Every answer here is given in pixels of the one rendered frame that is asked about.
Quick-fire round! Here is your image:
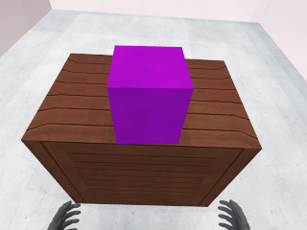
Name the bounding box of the pedestal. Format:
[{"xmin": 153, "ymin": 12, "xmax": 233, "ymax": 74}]
[{"xmin": 21, "ymin": 53, "xmax": 262, "ymax": 207}]

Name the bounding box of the robot right hand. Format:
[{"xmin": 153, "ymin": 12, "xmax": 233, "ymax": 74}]
[{"xmin": 218, "ymin": 199, "xmax": 250, "ymax": 230}]

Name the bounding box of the robot left hand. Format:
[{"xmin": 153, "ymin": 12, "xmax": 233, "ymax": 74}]
[{"xmin": 47, "ymin": 200, "xmax": 81, "ymax": 230}]

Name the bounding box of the carton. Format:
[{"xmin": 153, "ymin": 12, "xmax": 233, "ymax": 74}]
[{"xmin": 106, "ymin": 45, "xmax": 194, "ymax": 145}]

